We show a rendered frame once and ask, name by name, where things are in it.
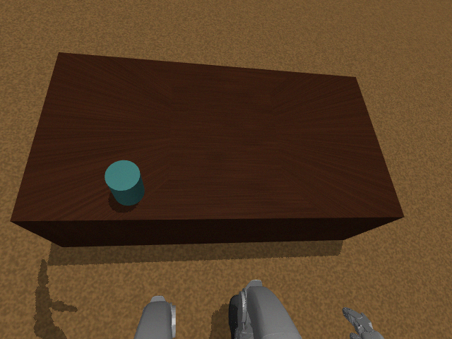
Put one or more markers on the right robot hand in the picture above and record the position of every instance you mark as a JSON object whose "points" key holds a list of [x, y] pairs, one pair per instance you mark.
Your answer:
{"points": [[362, 325]]}

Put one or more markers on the can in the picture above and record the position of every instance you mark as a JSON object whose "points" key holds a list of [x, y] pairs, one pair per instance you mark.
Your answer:
{"points": [[124, 181]]}

